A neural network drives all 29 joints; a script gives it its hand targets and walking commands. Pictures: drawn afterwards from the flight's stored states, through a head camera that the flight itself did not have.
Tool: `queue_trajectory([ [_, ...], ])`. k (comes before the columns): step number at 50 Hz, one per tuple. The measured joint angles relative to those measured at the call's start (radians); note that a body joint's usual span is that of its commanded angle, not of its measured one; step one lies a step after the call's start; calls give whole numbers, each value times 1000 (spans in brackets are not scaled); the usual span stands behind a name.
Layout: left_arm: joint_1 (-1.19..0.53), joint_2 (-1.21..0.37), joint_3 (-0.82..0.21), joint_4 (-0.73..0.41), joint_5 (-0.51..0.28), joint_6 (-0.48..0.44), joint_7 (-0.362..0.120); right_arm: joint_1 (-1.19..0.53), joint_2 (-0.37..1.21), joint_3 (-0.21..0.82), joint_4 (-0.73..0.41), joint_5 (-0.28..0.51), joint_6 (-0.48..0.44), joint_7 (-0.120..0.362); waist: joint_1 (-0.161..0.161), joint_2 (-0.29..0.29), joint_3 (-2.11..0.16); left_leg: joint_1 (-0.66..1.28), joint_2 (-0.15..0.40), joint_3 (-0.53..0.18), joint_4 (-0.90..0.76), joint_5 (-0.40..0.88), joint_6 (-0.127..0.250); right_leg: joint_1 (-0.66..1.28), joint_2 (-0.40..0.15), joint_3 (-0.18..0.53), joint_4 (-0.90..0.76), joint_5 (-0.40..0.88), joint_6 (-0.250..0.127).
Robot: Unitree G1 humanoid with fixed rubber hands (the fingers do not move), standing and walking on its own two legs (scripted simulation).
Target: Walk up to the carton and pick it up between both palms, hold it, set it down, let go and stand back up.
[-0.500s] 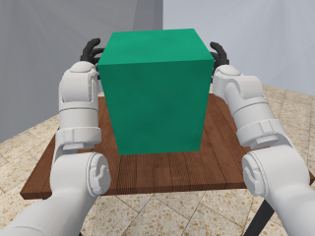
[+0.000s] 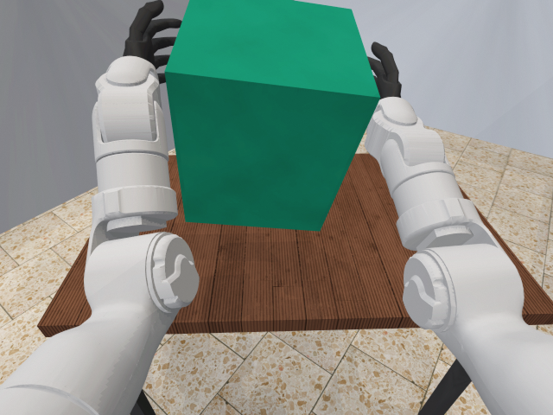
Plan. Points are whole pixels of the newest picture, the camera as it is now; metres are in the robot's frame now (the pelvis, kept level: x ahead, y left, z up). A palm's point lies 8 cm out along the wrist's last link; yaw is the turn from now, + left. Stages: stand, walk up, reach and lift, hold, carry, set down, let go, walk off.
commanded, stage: set down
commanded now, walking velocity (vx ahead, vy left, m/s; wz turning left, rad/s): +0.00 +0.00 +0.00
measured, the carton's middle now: (263, 121) +0.42 +0.01 +0.27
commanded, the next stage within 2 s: none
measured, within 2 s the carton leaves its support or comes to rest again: neither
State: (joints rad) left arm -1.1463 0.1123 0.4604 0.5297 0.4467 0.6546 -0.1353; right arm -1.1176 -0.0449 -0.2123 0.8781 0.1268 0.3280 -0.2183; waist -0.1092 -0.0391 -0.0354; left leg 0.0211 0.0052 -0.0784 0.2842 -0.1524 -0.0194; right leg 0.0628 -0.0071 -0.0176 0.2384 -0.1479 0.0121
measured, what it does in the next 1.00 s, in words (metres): stands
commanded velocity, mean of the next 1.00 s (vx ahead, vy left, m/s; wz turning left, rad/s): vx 0.00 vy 0.00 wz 0.00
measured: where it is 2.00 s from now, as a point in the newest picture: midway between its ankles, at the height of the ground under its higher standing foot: outside the picture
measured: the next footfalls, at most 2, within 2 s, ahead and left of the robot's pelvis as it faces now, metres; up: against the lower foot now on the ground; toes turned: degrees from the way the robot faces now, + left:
none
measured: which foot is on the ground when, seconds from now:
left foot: down 0.00-1.00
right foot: down 0.00-1.00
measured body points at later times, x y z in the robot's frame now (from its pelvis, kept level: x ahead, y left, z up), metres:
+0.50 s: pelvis +0.00 +0.00 +0.00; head -0.05 +0.03 +0.44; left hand +0.42 +0.12 +0.29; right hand +0.39 -0.18 +0.23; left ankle +0.02 +0.13 -0.75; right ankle +0.00 -0.12 -0.75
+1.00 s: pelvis +0.02 +0.00 +0.00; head -0.02 +0.04 +0.45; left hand +0.45 +0.12 +0.24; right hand +0.41 -0.18 +0.20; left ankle +0.02 +0.13 -0.75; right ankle +0.00 -0.12 -0.75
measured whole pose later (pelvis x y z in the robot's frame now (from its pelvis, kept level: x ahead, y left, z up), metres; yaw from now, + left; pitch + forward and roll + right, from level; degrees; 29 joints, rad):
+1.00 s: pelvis +0.02 +0.00 +0.00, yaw +0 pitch -7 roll -1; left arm -0.97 0.05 0.32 0.61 0.36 0.48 -0.05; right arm -0.87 -0.01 -0.28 0.89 0.01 0.06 -0.17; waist -0.12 -0.08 0.03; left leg 0.00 0.02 -0.04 0.31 -0.19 -0.02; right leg 0.06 -0.01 -0.05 0.24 -0.17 0.01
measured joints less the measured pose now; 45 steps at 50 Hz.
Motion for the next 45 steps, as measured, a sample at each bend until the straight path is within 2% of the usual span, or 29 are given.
queue_trajectory([
  [4,51,-11,-44,-39,-5,-17,-1,82,15,25,-21,-14,-67,3,-1,-22,42,15,-2,-1,1,-5,1,22,-3,-7,-10,-2,2],
  [10,192,-43,-147,-148,-61,-32,52,241,17,84,-97,17,-151,7,-5,-55,81,17,3,0,31,-28,-1,47,0,-21,-19,-8,1],
  [17,259,-62,-206,-199,-104,-39,95,324,-1,111,-159,62,-179,5,-25,-56,85,23,8,9,63,-52,3,69,3,-37,-15,-19,2],
  [22,209,-74,-176,-159,-77,-27,88,292,-12,99,-142,50,-157,11,-29,-35,84,28,7,24,53,-43,8,61,-1,-27,-6,-16,4],
  [29,147,-82,-99,-63,-28,-45,61,231,0,38,-88,-27,-145,27,-20,-18,84,8,4,41,21,-12,10,14,-7,-17,9,-5,5],
  [32,141,-80,-85,-17,-34,-68,55,217,10,0,-63,-63,-159,36,-11,-20,76,-12,4,44,13,-2,9,-13,-8,-17,16,-3,4],
  [37,145,-73,-89,39,-59,-119,72,208,25,-56,-19,-112,-204,49,3,-33,59,-39,7,45,11,1,4,-44,-7,-20,23,-5,-1],
  [45,156,-59,-115,88,-74,-163,80,222,41,-91,24,-136,-258,49,3,-48,59,-30,13,42,18,-17,0,-21,-2,-31,8,-14,-3],
])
